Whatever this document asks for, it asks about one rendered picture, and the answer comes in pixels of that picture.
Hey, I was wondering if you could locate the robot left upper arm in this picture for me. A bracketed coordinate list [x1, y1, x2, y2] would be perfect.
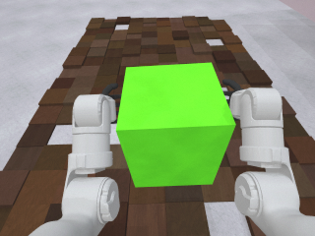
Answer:
[29, 177, 120, 236]

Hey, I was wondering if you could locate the carton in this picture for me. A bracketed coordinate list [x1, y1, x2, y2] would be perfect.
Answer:
[115, 62, 236, 188]

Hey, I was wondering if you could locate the right robot forearm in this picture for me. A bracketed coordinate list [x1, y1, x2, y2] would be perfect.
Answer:
[229, 88, 300, 206]

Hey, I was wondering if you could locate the robot right hand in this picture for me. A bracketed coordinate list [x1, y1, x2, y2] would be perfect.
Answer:
[222, 79, 243, 121]

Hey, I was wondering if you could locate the robot left hand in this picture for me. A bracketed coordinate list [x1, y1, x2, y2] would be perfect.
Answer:
[101, 83, 122, 124]

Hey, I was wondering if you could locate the left robot forearm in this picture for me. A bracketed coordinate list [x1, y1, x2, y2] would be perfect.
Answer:
[61, 94, 117, 213]

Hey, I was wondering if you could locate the robot right upper arm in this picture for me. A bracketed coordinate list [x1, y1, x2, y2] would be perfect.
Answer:
[234, 171, 315, 236]

